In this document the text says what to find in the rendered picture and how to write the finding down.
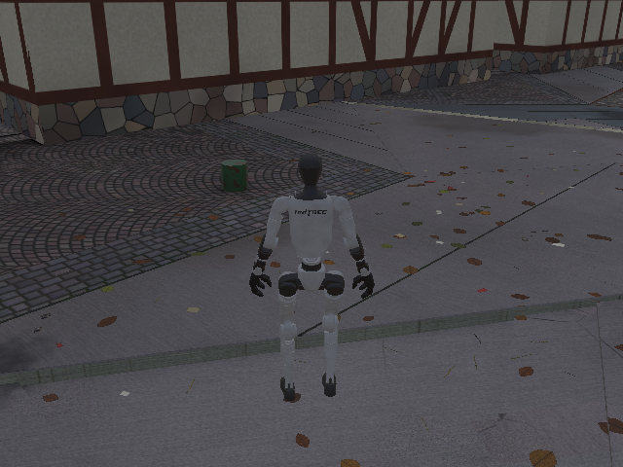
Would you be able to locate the robot left shin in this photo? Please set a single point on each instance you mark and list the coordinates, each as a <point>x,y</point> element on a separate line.
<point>287,352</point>

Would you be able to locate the right robot forearm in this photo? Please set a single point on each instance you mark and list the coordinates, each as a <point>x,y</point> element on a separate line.
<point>360,259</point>

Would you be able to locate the robot left foot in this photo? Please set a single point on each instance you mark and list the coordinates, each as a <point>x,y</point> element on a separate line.
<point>289,393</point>

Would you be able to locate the right robot upper arm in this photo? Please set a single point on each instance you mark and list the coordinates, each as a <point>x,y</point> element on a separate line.
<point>341,205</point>

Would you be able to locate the left robot upper arm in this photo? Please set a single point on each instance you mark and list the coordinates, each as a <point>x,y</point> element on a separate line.
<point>280,205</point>

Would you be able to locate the robot right hand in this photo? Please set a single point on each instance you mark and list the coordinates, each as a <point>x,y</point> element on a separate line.
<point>368,282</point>

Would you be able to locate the left robot forearm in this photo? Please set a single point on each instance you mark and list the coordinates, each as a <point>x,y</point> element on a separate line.
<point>262,258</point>

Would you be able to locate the robot left hand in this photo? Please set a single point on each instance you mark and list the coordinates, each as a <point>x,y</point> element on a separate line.
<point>254,280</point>

